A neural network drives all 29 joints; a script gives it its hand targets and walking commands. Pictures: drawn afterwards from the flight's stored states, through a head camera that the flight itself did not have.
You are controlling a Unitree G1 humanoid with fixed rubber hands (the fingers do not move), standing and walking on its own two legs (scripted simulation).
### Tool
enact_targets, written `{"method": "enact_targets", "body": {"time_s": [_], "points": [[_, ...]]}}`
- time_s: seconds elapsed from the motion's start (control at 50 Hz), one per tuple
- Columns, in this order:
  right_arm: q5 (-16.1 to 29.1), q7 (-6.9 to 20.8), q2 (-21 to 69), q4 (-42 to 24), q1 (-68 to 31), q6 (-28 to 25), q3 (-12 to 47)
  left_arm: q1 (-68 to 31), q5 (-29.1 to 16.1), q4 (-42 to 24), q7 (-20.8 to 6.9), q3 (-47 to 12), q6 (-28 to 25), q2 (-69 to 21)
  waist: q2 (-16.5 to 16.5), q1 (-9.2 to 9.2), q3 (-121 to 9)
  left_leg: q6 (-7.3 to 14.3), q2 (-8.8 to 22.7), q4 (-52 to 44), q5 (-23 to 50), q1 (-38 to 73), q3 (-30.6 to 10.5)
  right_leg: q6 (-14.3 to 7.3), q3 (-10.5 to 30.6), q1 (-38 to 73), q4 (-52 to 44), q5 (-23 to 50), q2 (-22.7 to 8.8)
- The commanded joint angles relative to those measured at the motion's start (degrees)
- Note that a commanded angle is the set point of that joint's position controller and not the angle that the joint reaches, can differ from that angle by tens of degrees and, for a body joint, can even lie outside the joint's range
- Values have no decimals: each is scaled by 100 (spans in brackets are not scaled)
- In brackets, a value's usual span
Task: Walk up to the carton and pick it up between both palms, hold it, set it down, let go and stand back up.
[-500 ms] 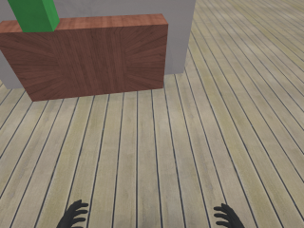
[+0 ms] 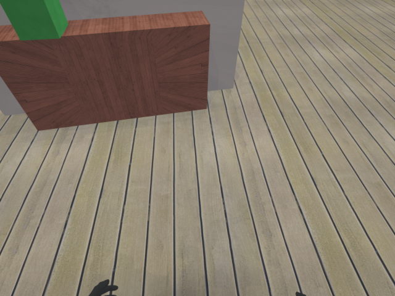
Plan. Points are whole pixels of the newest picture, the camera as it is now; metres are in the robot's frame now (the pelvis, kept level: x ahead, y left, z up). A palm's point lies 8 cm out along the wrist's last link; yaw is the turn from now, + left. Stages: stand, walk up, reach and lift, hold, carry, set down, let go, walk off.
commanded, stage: stand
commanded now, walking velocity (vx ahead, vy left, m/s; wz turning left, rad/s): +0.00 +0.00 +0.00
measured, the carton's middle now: (34, 8) +1.51 +0.85 +0.03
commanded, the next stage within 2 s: none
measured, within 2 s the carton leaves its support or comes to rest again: neither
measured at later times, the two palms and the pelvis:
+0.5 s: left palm out of the picture +0.12 +0.23 -0.10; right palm out of the picture +0.08 -0.22 -0.12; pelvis +0.01 +0.01 +0.00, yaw +0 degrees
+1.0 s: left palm out of the picture +0.07 +0.24 -0.12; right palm out of the picture +0.09 -0.22 -0.12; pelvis +0.01 +0.02 +0.01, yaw +0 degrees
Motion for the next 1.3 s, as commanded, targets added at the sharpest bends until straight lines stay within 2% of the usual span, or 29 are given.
{"method": "enact_targets", "body": {"time_s": [0.0, 0.02, 0.04, 0.06, 0.12, 0.14, 0.28, 0.34, 0.38, 0.42, 0.44, 0.46, 0.5, 0.56, 0.66, 0.68, 0.74, 0.76, 0.78, 0.82, 0.92, 0.94, 0.96, 1.0, 1.1, 1.16, 1.22, 1.24, 1.28], "points": [[24, -12, -604, -382, 151, -106, -196, -362, 75, -580, -44, 255, -200, 663, -587, -106, 228, 154, -15, -477, 580, 299, -90, -159, 883, -618, -1432, -92, -548], [-26, -22, -380, -413, 68, -85, -197, -259, 36, -649, -1, 237, -181, 705, -652, 0, 57, 256, 50, -532, 523, 237, -140, -138, 720, -472, -1431, -149, -480], [-61, -42, -592, -449, -101, -93, -209, -244, -13, -661, -36, 241, -196, 664, 53, 24, 237, 222, 36, -545, 442, 109, -153, -80, 730, -547, -1333, -48, -466], [52, 39, -534, -348, 81, -100, -200, -246, -44, -525, -37, 177, -187, 515, -588, -61, 422, 222, 38, -690, 534, 140, -192, -169, 775, -545, -1522, -157, -530], [-45, 24, -331, -344, 9, -136, -188, -195, 8, -606, -5, 203, -184, 556, 51, -50, 36, 231, 60, -649, 450, 451, -123, -94, 776, -569, -1443, -229, -465], [-93, 46, -407, -333, -3, -110, -154, -219, 46, -603, -18, 313, -183, 815, -351, 75, 111, 258, -3, -733, 680, 214, -175, -97, 695, -350, -1342, -142, -426], [-8, 16, -727, -205, 48, -239, -274, -157, 39, -523, -30, 291, -273, 547, 91, 50, -633, 240, 101, -690, 828, 235, -154, -218, 750, 245, -1100, 564, -498], [38, -66, -505, -130, 198, -264, -179, 51, 25, -351, -12, 355, -266, 608, -115, 86, -680, 338, 219, -562, 1243, 362, -306, -129, 418, 278, -888, 1396, -358], [1, -26, -201, -281, -113, -223, -95, -106, 68, -339, -34, 296, -175, 437, 128, 27, -216, 372, 127, -662, 674, -50, -119, -96, 571, -2, -961, 697, -398], [-3, -4, -504, -129, 152, -203, -197, -167, 34, -380, 14, 342, -203, 684, -203, 50, -181, 194, 65, -602, 1013, 325, -120, -179, 708, -176, -1261, 595, -468], [-54, -44, -626, -123, 54, -225, -235, 168, 26, -220, 7, 358, -220, 571, -442, 180, -267, 312, 259, -728, 974, 70, -356, -44, 336, 145, -870, 810, -305], [-64, -67, -456, -99, 239, -202, -205, -28, 38, -237, 46, 363, -196, 597, 94, 34, -121, 271, 155, -619, 1056, 131, -152, -131, 550, -64, -989, 910, -432], [24, -69, -424, 96, 382, -227, -181, 205, -19, -109, 40, 321, -231, 361, -214, 98, -413, 326, 187, -600, 1184, 266, -212, -88, 538, 236, -912, 1572, -446], [-31, -71, -546, -37, 182, -228, -235, 220, -23, -20, 81, 415, -140, 542, 281, 124, -50, 348, 301, -967, 1112, 129, -393, -197, 659, 144, -949, 875, -544], [-30, -58, -601, 95, 307, -270, -297, 219, -5, 94, 57, 404, -203, 502, -98, 109, -648, 437, 330, -762, 1556, 598, -338, -34, 336, 271, -666, 1197, -341], [-36, -63, -515, 56, -42, -250, -298, 241, -66, 96, 36, 373, -237, 336, 274, 192, -208, 474, 401, -901, 1281, 161, -552, -60, 428, 261, -810, 1094, -326], [7, -91, -379, -13, -174, -195, -257, 269, -4, 159, 29, 305, -235, 313, -383, 108, -433, 403, 153, -835, 1016, 441, -314, -94, 531, 302, -1022, 1178, -402], [-14, -131, -648, 171, 289, -189, -351, 359, 51, 247, 90, 326, -230, 408, 47, 32, -523, 356, 146, -605, 1257, 672, -163, -98, 598, 254, -1104, 1645, -500], [3, -105, -560, 251, 334, -159, -334, 637, -26, 352, 88, 423, -254, 706, -412, 80, -479, 461, 154, -613, 1098, 655, -312, -59, 611, 186, -1007, 1614, -486], [-61, -95, -459, 139, -96, -174, -291, 431, -22, 342, 82, 364, -181, 486, 21, 111, -448, 433, 124, -671, 1165, 526, -234, -64, 525, 343, -979, 1432, -437], [-29, -101, -482, 225, -275, -177, -382, 291, -25, 371, 93, 331, -235, 397, -104, 119, -55, 367, 77, -607, 1087, 440, -43, -156, 757, 213, -1297, 1699, -587], [54, -113, -144, 423, 106, -118, -204, 235, -5, 468, 162, 349, -203, 536, -372, -68, 448, 251, 86, -855, 911, 311, -150, -153, 828, -12, -1460, 1473, -637], [12, -160, -164, 399, 41, -111, -199, 622, 12, 577, 112, 399, -165, 623, -202, 172, -16, 315, 150, -893, 828, 598, -110, -134, 786, 3, -1500, 791, -576], [49, -129, -290, 495, 154, -107, -258, 395, 7, 565, 88, 382, -178, 590, -419, 46, 252, 371, 165, -1049, 1026, 406, -325, -79, 590, 43, -1505, 780, -463], [5, -169, -430, 805, 506, -191, -266, 956, -31, 996, 181, 372, -159, 450, 215, 154, 85, 383, 267, -1179, 1002, 590, -350, -78, 683, 344, -1436, 1076, -448], [-15, -114, -299, 748, 220, -224, -224, 469, -58, 935, 99, 373, -166, 377, 94, 142, -173, 445, 237, -1168, 856, 260, -363, -32, 573, 783, -1373, 1323, -488], [14, -180, -446, 946, 402, -257, -259, 729, -86, 1165, 153, 418, -253, 310, 38, 174, -354, 423, 328, -1164, 1748, 801, -358, -24, 439, 705, -1142, 1429, -427], [-24, -180, -466, 974, 170, -281, -262, 707, -74, 1169, 205, 443, -215, 492, 273, 222, -49, 495, 440, -1161, 1634, 277, -464, -41, 580, 885, -1268, 1695, -478], [19, -170, -398, 987, 383, -229, -297, 501, -29, 1194, 191, 421, -194, 451, -75, 40, 96, 413, 132, -1119, 1077, 425, -187, -30, 583, 623, -1427, 1145, -485]]}}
